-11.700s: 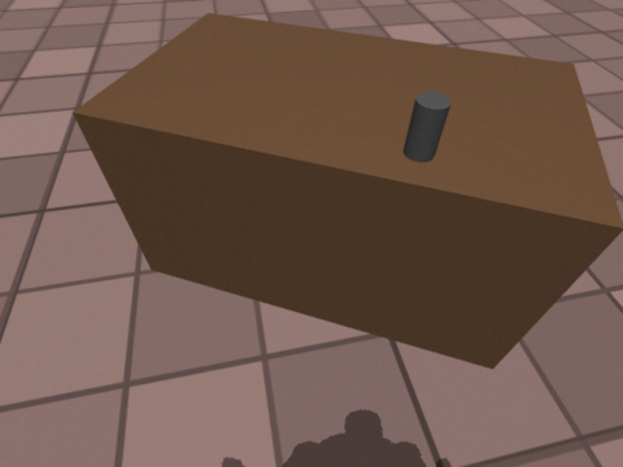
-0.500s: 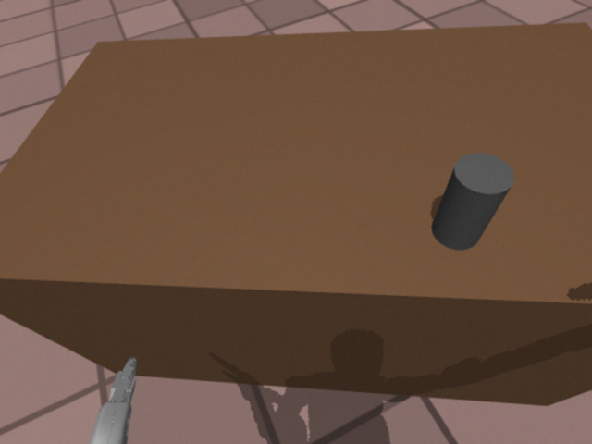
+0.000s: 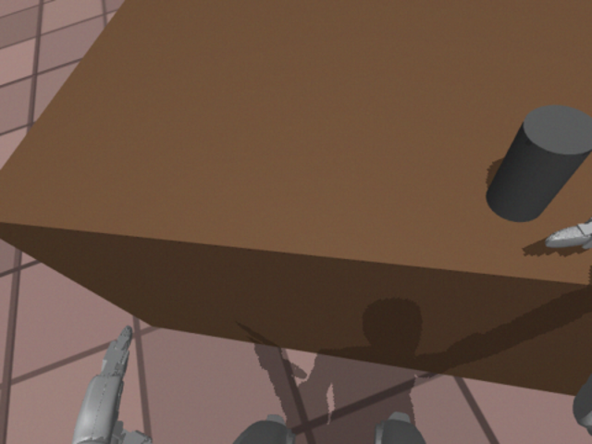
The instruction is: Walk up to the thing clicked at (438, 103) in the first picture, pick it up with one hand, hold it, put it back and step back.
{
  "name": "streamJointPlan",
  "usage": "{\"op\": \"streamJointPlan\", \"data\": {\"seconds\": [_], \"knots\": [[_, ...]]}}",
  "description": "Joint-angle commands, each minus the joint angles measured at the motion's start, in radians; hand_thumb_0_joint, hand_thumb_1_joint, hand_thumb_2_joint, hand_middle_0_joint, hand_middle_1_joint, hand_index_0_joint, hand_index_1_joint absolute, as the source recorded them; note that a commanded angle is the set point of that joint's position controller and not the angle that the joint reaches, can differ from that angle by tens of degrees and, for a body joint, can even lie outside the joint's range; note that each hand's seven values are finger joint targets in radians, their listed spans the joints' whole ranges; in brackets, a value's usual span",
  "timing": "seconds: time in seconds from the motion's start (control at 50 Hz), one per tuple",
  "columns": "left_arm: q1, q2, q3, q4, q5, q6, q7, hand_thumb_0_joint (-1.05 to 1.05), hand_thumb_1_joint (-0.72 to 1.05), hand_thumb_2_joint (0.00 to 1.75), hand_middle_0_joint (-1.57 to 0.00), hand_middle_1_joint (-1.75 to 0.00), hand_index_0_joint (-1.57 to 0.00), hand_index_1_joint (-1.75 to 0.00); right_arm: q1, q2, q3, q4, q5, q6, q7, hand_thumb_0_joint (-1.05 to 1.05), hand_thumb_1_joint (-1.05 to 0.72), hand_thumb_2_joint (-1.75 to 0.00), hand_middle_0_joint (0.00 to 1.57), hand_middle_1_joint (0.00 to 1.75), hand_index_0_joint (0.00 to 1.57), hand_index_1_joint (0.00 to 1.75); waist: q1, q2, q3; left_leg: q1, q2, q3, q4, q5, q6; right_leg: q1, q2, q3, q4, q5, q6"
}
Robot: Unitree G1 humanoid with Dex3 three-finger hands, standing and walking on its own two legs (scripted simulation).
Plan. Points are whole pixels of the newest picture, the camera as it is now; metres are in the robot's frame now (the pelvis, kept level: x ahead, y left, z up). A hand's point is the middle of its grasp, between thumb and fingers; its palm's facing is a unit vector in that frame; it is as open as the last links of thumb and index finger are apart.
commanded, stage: close in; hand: right
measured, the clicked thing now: (534, 168) +0.48 -0.24 +0.06
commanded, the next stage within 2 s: rest palm in 0.32 s
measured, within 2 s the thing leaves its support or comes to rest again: leaves its support in 1.58 s
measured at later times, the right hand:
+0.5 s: hand (547, 183) +0.46 -0.25 +0.05, palm faces +0.27 +0.96 +0.03, open 17.3 cm
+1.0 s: hand (538, 166) +0.48 -0.24 +0.06, palm faces +0.27 +0.96 +0.03, open 13.7 cm
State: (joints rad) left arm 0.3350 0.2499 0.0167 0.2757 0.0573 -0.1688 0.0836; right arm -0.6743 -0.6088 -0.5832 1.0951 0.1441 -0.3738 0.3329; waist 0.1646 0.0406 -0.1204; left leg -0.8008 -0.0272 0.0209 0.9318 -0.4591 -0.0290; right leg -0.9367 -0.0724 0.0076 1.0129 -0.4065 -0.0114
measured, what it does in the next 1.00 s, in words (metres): stands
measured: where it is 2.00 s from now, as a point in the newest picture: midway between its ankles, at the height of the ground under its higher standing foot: outside the picture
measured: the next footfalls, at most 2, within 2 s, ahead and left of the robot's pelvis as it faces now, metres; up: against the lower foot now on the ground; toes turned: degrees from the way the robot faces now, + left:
none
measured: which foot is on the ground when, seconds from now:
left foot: down 0.00-1.00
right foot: down 0.00-1.00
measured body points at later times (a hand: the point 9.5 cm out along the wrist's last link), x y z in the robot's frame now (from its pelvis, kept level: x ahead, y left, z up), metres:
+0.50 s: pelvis +0.00 +0.01 -0.01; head +0.09 -0.03 +0.43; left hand +0.15 +0.26 -0.02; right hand +0.43 -0.30 +0.06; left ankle -0.01 +0.15 -0.67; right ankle +0.04 -0.11 -0.67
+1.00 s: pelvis +0.00 +0.01 -0.01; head +0.10 -0.03 +0.43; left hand +0.15 +0.27 -0.02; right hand +0.46 -0.30 +0.06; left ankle -0.01 +0.15 -0.67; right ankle +0.04 -0.11 -0.67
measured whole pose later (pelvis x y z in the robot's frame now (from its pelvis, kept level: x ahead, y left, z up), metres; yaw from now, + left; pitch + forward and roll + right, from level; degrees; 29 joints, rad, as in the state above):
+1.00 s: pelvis +0.00 +0.01 -0.01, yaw +0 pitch +19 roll +3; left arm 0.40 0.24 0.05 0.11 0.04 -0.03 -0.02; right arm -0.72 -0.48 -0.49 1.04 0.07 -0.36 0.09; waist 0.16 0.01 -0.14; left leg -0.82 -0.02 0.02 0.98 -0.49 -0.02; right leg -0.94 -0.07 0.01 1.04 -0.43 0.00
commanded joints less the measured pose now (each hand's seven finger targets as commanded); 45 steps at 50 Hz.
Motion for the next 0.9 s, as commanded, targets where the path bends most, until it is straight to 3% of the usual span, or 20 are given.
{"op": "streamJointPlan", "data": {"seconds": [0.0,0.06,0.08,0.12,0.18,0.26,0.32,0.36,0.42,0.48,0.54,0.58,0.6,0.62,0.64,0.7,0.76,0.78,0.8,0.88], "knots": [[0.050,0.167,0.100,-0.161,-0.003,-0.021,-0.012,0.00,-0.53,0.03,-0.06,-0.06,-0.06,-0.05,-0.378,-0.338,-0.044,-0.259,-0.010,-0.082,-0.071,0.00,0.52,-0.05,0.04,0.05,0.04,0.05,-0.066,-0.318,-0.489,0.031,-0.028,0.018,-0.059,0.258,0.057,0.483,0.014,0.039,-0.104,0.360,0.026],[-0.044,0.167,0.098,-0.304,-0.006,-0.015,-0.024,0.00,-0.53,0.03,-0.05,-0.06,-0.06,-0.05,-0.434,-0.295,-0.022,-0.321,-0.025,-0.078,-0.106,0.00,0.53,-0.05,0.03,0.05,0.03,0.05,-0.062,-0.302,-0.574,0.069,-0.026,0.011,-0.058,0.277,0.053,0.496,0.017,0.033,-0.093,0.343,0.017],[0.003,0.166,0.109,-0.270,-0.008,-0.007,-0.024,0.00,-0.54,0.04,-0.05,-0.06,-0.06,-0.05,-0.359,-0.230,0.005,-0.218,-0.027,-0.063,-0.114,0.00,0.53,-0.06,0.03,0.05,0.03,0.05,-0.036,-0.234,-0.514,0.058,-0.029,0.017,-0.060,0.275,0.049,0.456,0.017,0.032,-0.088,0.317,0.009],[0.039,0.164,0.103,-0.261,-0.015,0.007,-0.036,0.00,-0.54,0.04,-0.06,-0.06,-0.06,-0.05,-0.331,-0.204,0.016,-0.199,-0.023,-0.054,-0.130,0.00,0.50,-0.06,0.03,0.05,0.03,0.05,-0.028,-0.207,-0.411,0.042,-0.027,0.016,-0.070,0.248,0.046,0.396,0.020,0.030,-0.103,0.251,0.005],[0.015,0.165,0.115,-0.325,-0.022,0.012,-0.043,0.00,-0.54,0.04,-0.05,-0.06,-0.06,-0.05,-0.390,-0.210,0.019,-0.272,-0.032,-0.058,-0.150,0.00,0.52,-0.06,0.03,0.05,0.03,0.05,-0.017,-0.189,-0.474,0.055,-0.023,0.009,-0.073,0.260,0.039,0.415,0.017,0.029,-0.090,0.244,-0.003],[0.080,0.113,0.074,-0.274,-0.028,0.027,-0.063,0.00,-0.53,0.03,-0.05,-0.06,-0.06,-0.05,-0.362,-0.154,0.039,-0.245,-0.028,-0.053,-0.157,0.00,0.51,-0.05,0.04,0.05,0.04,0.05,-0.017,-0.170,-0.383,0.026,-0.016,0.001,-0.065,0.270,0.035,0.358,0.022,0.023,-0.080,0.239,-0.009],[0.098,0.143,0.113,-0.266,-0.025,0.034,-0.065,0.00,-0.53,0.03,-0.05,-0.06,-0.06,-0.05,-0.392,-0.144,0.061,-0.277,-0.036,-0.052,-0.167,0.00,0.48,-0.05,0.04,0.05,0.04,0.05,-0.005,-0.196,-0.416,0.012,-0.016,0.002,-0.054,0.278,0.037,0.400,0.022,0.021,-0.073,0.252,-0.008],[0.078,0.125,0.096,-0.293,-0.027,0.037,-0.071,0.00,-0.53,0.03,-0.05,-0.06,-0.06,-0.05,-0.400,-0.117,0.071,-0.275,-0.036,-0.050,-0.178,0.00,0.45,-0.05,0.04,0.05,0.04,0.05,-0.010,-0.202,-0.407,0.007,-0.018,0.006,-0.051,0.262,0.041,0.400,0.022,0.024,-0.080,0.246,-0.003],[0.075,0.177,0.152,-0.312,-0.026,0.045,-0.067,0.00,-0.61,0.09,-0.05,-0.04,-0.03,-0.06,-0.446,-0.141,0.072,-0.344,-0.049,-0.053,-0.204,0.00,0.44,-0.05,0.06,0.04,0.05,0.04,-0.005,-0.212,-0.465,0.017,-0.018,0.006,-0.054,0.260,0.041,0.432,0.021,0.025,-0.080,0.242,-0.002],[0.091,0.148,0.128,-0.310,-0.029,0.055,-0.076,0.00,-0.61,0.09,-0.05,-0.04,-0.03,-0.06,-0.392,-0.060,0.110,-0.277,-0.051,-0.040,-0.212,0.00,0.46,-0.03,0.07,0.03,0.07,0.03,-0.005,-0.188,-0.428,0.019,-0.023,0.019,-0.050,0.265,0.042,0.425,0.021,0.030,-0.092,0.259,0.001],[0.082,0.150,0.129,-0.308,-0.029,0.065,-0.076,0.00,-0.61,0.10,-0.05,-0.04,-0.03,-0.06,-0.429,-0.085,0.098,-0.329,-0.052,-0.048,-0.229,0.00,0.47,-0.01,0.11,0.03,0.10,0.03,-0.014,-0.212,-0.457,0.036,-0.021,0.017,-0.060,0.273,0.043,0.457,0.021,0.026,-0.096,0.275,0.003],[0.094,0.103,0.089,-0.284,-0.028,0.071,-0.088,0.00,-0.57,0.07,-0.05,-0.05,-0.04,-0.06,-0.415,-0.087,0.098,-0.325,-0.057,-0.046,-0.236,0.00,0.49,0.00,0.26,0.10,0.25,0.10,-0.039,-0.225,-0.432,0.047,-0.019,0.010,-0.060,0.305,0.039,0.443,0.026,0.017,-0.091,0.306,0.001],[0.113,0.088,0.079,-0.244,-0.029,0.074,-0.093,0.00,-0.57,0.06,-0.05,-0.05,-0.05,-0.06,-0.373,-0.046,0.112,-0.249,-0.057,-0.039,-0.234,0.00,0.52,0.00,0.30,0.12,0.29,0.12,-0.028,-0.193,-0.388,0.039,-0.019,0.012,-0.055,0.315,0.036,0.410,0.026,0.018,-0.086,0.308,-0.003],[0.056,0.115,0.090,-0.301,-0.032,0.074,-0.090,0.00,-0.56,0.06,-0.05,-0.05,-0.05,-0.05,-0.399,-0.141,0.047,-0.279,-0.059,-0.046,-0.244,0.00,0.51,0.00,0.34,0.14,0.33,0.14,-0.037,-0.160,-0.386,0.067,-0.015,0.001,-0.063,0.306,0.034,0.359,0.030,0.016,-0.083,0.274,-0.007],[0.036,0.114,0.083,-0.312,-0.027,0.077,-0.090,0.00,-0.56,0.06,-0.05,-0.05,-0.05,-0.05,-0.420,-0.155,0.043,-0.289,-0.065,-0.055,-0.248,0.00,0.55,0.00,0.31,0.12,0.31,0.12,-0.032,-0.166,-0.411,0.081,-0.014,-0.003,-0.058,0.305,0.034,0.358,0.031,0.016,-0.082,0.265,-0.007],[0.046,0.150,0.124,-0.354,-0.026,0.082,-0.084,0.00,-0.56,0.05,-0.05,-0.05,-0.05,-0.05,-0.469,-0.145,0.053,-0.281,-0.069,-0.065,-0.247,0.00,0.47,-0.08,0.42,0.23,0.41,0.23,-0.004,-0.166,-0.435,0.079,-0.015,-0.009,-0.074,0.254,0.035,0.376,0.030,0.015,-0.089,0.200,-0.008],[0.101,0.148,0.129,-0.326,-0.028,0.086,-0.085,0.00,-0.55,0.05,-0.05,-0.05,-0.05,-0.05,-0.390,-0.055,0.106,-0.185,-0.069,-0.050,-0.232,0.00,0.43,-0.15,0.55,0.33,0.54,0.33,0.020,-0.135,-0.386,0.043,-0.020,0.000,-0.072,0.259,0.032,0.369,0.026,0.019,-0.089,0.207,-0.009],[0.046,0.179,0.142,-0.419,-0.031,0.079,-0.082,0.00,-0.55,0.06,-0.05,-0.05,-0.05,-0.05,-0.408,-0.109,0.068,-0.238,-0.066,-0.053,-0.235,0.00,0.41,-0.18,0.59,0.37,0.58,0.37,0.002,-0.133,-0.450,0.064,-0.020,0.003,-0.069,0.272,0.034,0.395,0.026,0.024,-0.090,0.231,-0.008],[0.062,0.158,0.130,-0.391,-0.029,0.078,-0.085,0.00,-0.56,0.06,-0.04,-0.05,-0.04,-0.05,-0.449,-0.099,0.090,-0.281,-0.066,-0.058,-0.231,0.00,0.42,-0.19,0.64,0.40,0.63,0.40,-0.001,-0.173,-0.485,0.070,-0.019,0.000,-0.066,0.295,0.032,0.429,0.025,0.020,-0.081,0.259,-0.008],[0.108,0.118,0.103,-0.296,-0.028,0.082,-0.094,0.00,-0.55,0.06,-0.04,-0.05,-0.04,-0.05,-0.466,-0.093,0.097,-0.243,-0.065,-0.052,-0.228,0.00,0.36,-0.20,0.76,0.45,0.75,0.45,-0.007,-0.213,-0.423,0.020,-0.020,0.006,-0.044,0.325,0.036,0.431,0.025,0.022,-0.075,0.342,-0.001]]}}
